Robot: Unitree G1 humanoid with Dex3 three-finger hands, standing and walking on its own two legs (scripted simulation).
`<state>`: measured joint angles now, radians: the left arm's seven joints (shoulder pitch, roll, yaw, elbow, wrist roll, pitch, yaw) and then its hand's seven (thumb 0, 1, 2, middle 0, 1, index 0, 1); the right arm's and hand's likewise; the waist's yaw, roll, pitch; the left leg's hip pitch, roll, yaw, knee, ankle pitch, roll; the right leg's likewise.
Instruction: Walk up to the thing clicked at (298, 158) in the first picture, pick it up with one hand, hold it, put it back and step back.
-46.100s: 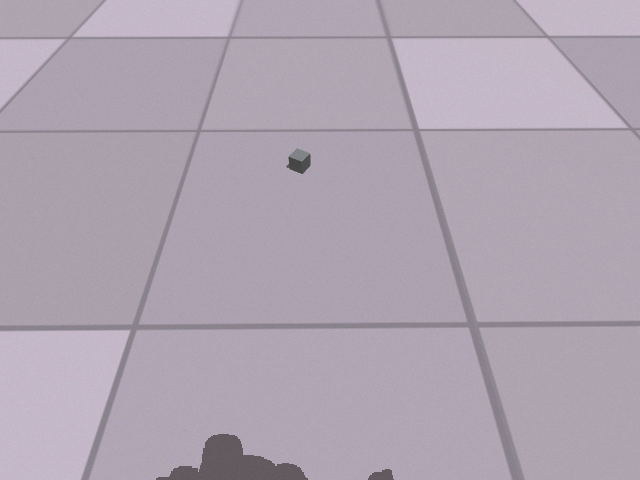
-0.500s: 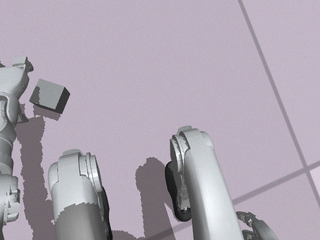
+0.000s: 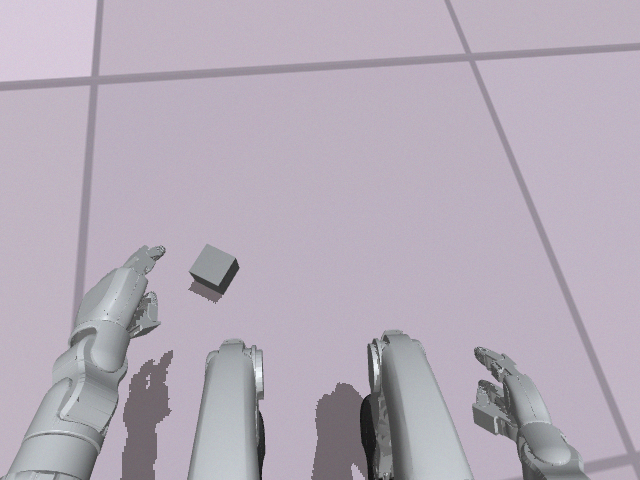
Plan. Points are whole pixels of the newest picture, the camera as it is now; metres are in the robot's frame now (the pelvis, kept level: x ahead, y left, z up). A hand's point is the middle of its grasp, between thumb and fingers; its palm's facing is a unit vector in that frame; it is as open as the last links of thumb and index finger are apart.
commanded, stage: home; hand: left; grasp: from above
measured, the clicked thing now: (215, 269) +0.51 +0.21 -0.47
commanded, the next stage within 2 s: none
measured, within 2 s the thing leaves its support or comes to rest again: neither
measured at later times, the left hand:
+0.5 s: hand (107, 374) +0.24 +0.18 +0.11, palm faces +0.04 -0.96 -0.28, open 7.4 cm
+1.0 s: hand (59, 393) +0.22 +0.18 +0.16, palm faces +0.11 -0.98 -0.19, open 7.4 cm
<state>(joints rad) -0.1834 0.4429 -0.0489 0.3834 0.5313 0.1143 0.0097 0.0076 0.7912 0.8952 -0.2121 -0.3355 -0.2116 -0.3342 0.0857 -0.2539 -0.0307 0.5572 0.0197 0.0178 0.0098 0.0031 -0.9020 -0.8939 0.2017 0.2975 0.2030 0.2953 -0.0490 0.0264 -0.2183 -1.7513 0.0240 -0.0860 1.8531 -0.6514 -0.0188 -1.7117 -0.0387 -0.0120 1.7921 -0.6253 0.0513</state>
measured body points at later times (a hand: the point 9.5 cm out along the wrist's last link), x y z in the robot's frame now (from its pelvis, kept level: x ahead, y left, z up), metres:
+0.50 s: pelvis +0.05 -0.01 +0.17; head +0.10 +0.00 +0.62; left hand +0.23 +0.23 +0.13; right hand +0.21 -0.26 +0.10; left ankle +0.07 +0.13 -0.47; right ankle +0.08 -0.15 -0.47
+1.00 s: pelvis +0.08 +0.00 +0.21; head +0.10 +0.00 +0.66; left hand +0.22 +0.23 +0.17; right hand +0.26 -0.24 +0.15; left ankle +0.07 +0.13 -0.47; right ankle +0.08 -0.15 -0.47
